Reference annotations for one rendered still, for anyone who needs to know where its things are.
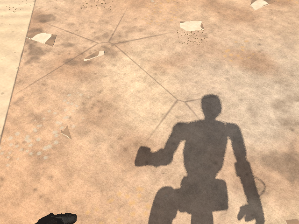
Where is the robot left hand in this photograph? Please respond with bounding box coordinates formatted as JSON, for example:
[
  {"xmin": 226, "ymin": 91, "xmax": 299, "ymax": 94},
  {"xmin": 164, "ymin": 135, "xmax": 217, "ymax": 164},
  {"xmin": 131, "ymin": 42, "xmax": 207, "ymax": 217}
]
[{"xmin": 35, "ymin": 213, "xmax": 78, "ymax": 224}]

